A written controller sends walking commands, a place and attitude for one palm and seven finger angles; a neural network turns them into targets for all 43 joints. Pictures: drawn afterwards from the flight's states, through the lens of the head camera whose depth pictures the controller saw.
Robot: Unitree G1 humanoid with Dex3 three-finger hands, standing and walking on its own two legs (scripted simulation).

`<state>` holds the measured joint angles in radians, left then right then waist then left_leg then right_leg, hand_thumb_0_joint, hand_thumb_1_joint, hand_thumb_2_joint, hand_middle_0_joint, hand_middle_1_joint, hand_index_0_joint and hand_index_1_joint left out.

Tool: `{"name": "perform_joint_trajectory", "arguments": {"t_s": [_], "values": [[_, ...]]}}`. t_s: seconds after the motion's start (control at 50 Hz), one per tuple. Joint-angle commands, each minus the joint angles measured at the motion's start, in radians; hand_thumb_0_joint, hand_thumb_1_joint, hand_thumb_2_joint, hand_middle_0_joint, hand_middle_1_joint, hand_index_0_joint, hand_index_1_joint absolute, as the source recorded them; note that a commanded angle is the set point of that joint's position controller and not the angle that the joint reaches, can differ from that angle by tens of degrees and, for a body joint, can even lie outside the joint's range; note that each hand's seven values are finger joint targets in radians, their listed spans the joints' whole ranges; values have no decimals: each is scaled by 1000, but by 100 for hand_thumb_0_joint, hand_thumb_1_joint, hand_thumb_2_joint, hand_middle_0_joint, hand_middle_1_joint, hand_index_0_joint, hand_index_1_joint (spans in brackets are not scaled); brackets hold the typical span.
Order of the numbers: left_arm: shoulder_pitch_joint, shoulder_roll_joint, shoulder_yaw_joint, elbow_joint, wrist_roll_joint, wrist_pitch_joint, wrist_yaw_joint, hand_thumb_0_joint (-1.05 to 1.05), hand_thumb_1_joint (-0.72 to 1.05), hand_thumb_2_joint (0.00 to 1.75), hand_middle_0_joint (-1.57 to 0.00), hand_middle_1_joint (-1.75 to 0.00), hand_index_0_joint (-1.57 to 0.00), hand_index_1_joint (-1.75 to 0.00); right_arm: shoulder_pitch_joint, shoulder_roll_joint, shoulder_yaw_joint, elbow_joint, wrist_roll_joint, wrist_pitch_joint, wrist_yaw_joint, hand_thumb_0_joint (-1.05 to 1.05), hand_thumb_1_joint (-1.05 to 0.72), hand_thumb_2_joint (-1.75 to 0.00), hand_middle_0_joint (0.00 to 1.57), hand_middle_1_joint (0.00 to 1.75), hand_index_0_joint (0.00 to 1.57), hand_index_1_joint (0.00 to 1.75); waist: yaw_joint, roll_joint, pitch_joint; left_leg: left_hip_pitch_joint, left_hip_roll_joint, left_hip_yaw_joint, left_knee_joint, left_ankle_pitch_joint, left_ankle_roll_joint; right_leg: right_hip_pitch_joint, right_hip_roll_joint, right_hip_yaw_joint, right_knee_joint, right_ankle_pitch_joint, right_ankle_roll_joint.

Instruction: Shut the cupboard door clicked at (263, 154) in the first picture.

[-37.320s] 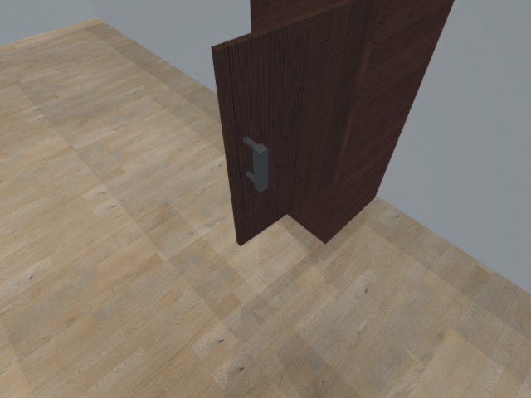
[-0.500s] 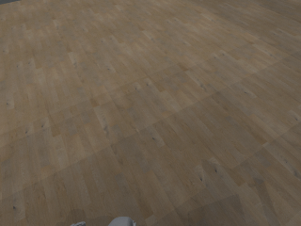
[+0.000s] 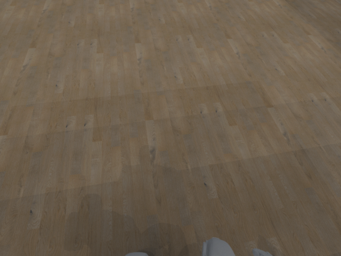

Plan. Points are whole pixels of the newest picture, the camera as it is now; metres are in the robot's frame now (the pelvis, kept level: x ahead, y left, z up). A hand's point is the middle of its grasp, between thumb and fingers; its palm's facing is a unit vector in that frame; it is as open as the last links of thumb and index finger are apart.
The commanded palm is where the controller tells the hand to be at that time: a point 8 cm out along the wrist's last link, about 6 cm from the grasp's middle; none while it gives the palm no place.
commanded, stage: turn to face it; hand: left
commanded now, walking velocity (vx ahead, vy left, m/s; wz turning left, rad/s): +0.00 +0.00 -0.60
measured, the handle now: out of the picture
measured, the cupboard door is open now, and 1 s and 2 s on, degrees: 59 59 59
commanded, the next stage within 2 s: none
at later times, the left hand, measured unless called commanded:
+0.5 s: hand (121, 218) +0.22 +0.15 -0.17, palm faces -0.17 -0.96 -0.21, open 7.3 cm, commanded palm none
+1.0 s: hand (145, 161) +0.40 +0.11 -0.15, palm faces -0.53 -0.80 -0.26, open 7.4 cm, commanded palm none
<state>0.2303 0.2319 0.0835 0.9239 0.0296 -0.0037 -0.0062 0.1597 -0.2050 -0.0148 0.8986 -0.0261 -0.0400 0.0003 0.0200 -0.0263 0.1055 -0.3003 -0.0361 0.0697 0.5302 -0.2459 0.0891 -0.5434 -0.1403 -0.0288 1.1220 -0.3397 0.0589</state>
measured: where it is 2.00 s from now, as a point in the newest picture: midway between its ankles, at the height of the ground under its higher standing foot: (172, 248)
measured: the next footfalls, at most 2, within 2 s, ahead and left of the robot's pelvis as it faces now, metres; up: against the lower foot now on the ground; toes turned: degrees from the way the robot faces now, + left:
right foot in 0.24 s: +0.18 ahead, -0.14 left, +0.00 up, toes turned -10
left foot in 0.60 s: +0.24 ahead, +0.10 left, +0.00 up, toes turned -17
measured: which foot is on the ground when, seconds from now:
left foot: down 0.00-0.26, up 0.28-0.58, down 0.60-1.00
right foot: up 0.00-0.22, down 0.24-0.60, up 0.62-0.98, down 1.00-1.00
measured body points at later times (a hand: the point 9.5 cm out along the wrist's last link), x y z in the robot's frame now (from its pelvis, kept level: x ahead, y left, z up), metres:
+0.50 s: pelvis +0.13 -0.02 +0.00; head +0.18 -0.02 +0.45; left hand +0.23 +0.20 -0.15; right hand +0.16 -0.28 -0.14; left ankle +0.16 +0.11 -0.69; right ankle +0.14 -0.14 -0.73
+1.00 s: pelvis +0.17 -0.01 -0.01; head +0.20 -0.03 +0.44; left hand +0.42 +0.15 -0.13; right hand +0.06 -0.25 -0.15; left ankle +0.21 +0.12 -0.73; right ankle +0.10 -0.11 -0.74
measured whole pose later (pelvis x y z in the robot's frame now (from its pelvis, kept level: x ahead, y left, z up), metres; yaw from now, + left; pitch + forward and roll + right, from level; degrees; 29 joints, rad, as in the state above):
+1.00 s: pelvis +0.17 -0.01 -0.01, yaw -34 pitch +0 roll -1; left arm 0.14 0.28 0.08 0.84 0.02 0.06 -0.04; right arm 0.26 -0.24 -0.04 0.91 -0.02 0.02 -0.01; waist -0.02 0.01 0.07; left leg -0.22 0.17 0.25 0.63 -0.38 -0.04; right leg -0.28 -0.03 -0.08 0.59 -0.26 0.00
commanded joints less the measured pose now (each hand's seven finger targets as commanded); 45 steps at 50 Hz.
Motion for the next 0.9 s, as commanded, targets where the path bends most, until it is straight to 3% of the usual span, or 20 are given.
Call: {"name": "perform_joint_trajectory", "arguments": {"t_s": [0.0,0.06,0.12,0.18,0.2,0.22,0.24,0.26,0.28,0.32,0.36,0.48,0.54,0.56,0.58,0.6,0.66,0.68,0.8,0.88], "values": [[86,-4,-23,-9,-5,-1,9,0,90,90,-20,-30,-20,-30,106,-100,-28,14,5,-20,-26,0,-90,-90,20,30,20,30,-7,91,-142,138,255,-118,-218,592,79,70,32,1,-201,123,-11],[42,-3,-31,-9,-7,5,13,0,90,90,-20,-30,-20,-30,129,-91,-32,55,4,-13,-28,0,-90,-90,20,30,20,30,-17,141,-93,146,259,-53,-201,642,53,137,74,-21,-335,163,-30],[-2,10,-19,-27,-5,18,5,0,90,90,-20,-30,-20,-30,121,-110,-41,64,1,7,-36,0,-90,-90,20,30,20,30,-21,158,-37,121,295,-37,-163,561,54,195,101,-33,-404,146,-46],[57,32,-1,-25,-3,18,-1,0,90,90,-20,-30,-20,-30,92,-120,-47,62,2,23,-43,0,-90,-90,20,30,20,30,20,121,-33,95,294,-20,-24,471,18,310,121,-35,-517,194,-65],[121,65,8,-12,-1,10,0,0,90,90,-20,-30,-20,-30,85,-115,-48,54,9,24,-41,0,-90,-90,20,30,20,30,49,52,-73,57,240,16,114,395,-22,407,91,25,-592,387,-88],[187,139,22,2,8,-7,8,0,90,90,-20,-30,-20,-30,97,-86,-51,39,20,21,-38,0,-90,-90,20,30,20,30,61,-129,-148,-82,109,89,378,127,-84,538,-96,294,-641,731,-196],[246,187,28,17,-6,-14,16,0,90,90,-20,-30,-20,-30,99,-67,-46,16,25,26,-39,0,-90,-90,20,30,20,30,69,-205,-212,-207,5,56,623,-416,-127,617,-273,492,-738,966,-349],[203,164,31,2,-11,-6,33,0,90,90,-20,-30,-20,-30,63,-74,-48,8,19,36,-46,0,-90,-90,20,30,20,30,58,-155,-207,-253,44,-75,695,-417,-129,585,-258,518,-751,920,-370],[128,152,32,-14,-9,-1,41,0,90,90,-20,-30,-20,-30,46,-75,-45,5,19,37,-44,0,-90,-90,20,30,20,30,37,-151,-207,-293,73,-103,722,-355,-133,568,-222,486,-751,802,-365],[47,116,26,-41,-8,3,44,0,90,90,-20,-30,-20,-30,31,-67,-44,5,16,47,-36,0,-90,-90,20,30,20,30,3,-51,-211,-232,98,-105,658,-257,-144,461,-137,341,-752,671,-307],[4,110,30,-51,-1,4,41,0,90,90,-20,-30,-20,-30,56,-42,-44,8,12,60,-29,0,-90,-90,20,30,20,30,-24,-58,-194,-166,94,-80,553,-211,-148,367,-92,298,-769,565,-268],[-7,149,49,-66,2,19,21,0,90,90,-20,-30,-20,-30,42,-46,-46,-31,20,51,-30,0,-90,-90,20,30,20,30,-15,-121,-171,-61,54,-53,211,-163,-151,319,-46,352,-743,457,-238],[-63,138,48,-90,-10,36,14,0,90,90,-20,-30,-20,-30,136,-86,-52,-19,20,36,-37,0,-90,-90,20,30,20,30,-75,-92,-165,191,62,-52,-78,16,-145,143,25,334,-667,264,-150],[-48,79,37,-109,-18,40,10,0,90,90,-20,-30,-20,-30,156,-156,-63,-23,11,25,-39,0,-90,-90,20,30,20,30,-72,137,-176,264,232,-242,-218,2,-96,28,140,247,-530,46,-97],[-45,52,28,-137,-23,40,0,0,90,90,-20,-30,-20,-30,162,-247,-77,-44,-6,25,-44,0,-90,-90,20,30,20,30,-74,362,-154,263,483,-469,-288,94,30,-75,222,79,-288,-264,-40],[-70,93,33,-138,-10,41,-5,0,90,90,-20,-30,-20,-30,149,-249,-76,-51,-9,28,-45,0,-90,-90,20,30,20,30,-79,252,-139,176,531,-479,-288,104,93,-54,170,90,-114,-272,-35],[-37,87,42,-107,-8,50,-24,0,90,90,-20,-30,-20,-30,14,-187,-54,-90,-9,26,-49,0,-90,-90,20,30,20,30,-5,201,-95,133,406,-215,-219,355,59,-44,117,56,41,-147,-11],[-43,80,37,-104,-10,56,-28,0,90,90,-20,-30,-20,-30,27,-176,-50,-86,-10,26,-49,0,-90,-90,20,30,20,30,-11,199,-96,149,370,-145,-205,421,41,-28,116,43,25,-119,-4],[-117,59,20,-145,-11,62,-34,0,90,90,-20,-30,-20,-30,113,-199,-65,-49,-7,31,-39,0,-90,-90,20,30,20,30,-50,216,-121,235,385,-28,-166,509,39,38,104,-27,-196,-79,-5],[-134,64,12,-156,-8,54,-35,0,90,90,-20,-30,-20,-30,118,-224,-78,-39,-9,39,-30,0,-90,-90,20,30,20,30,-62,248,-126,226,396,15,-105,530,20,141,136,-79,-371,-79,-30]]}}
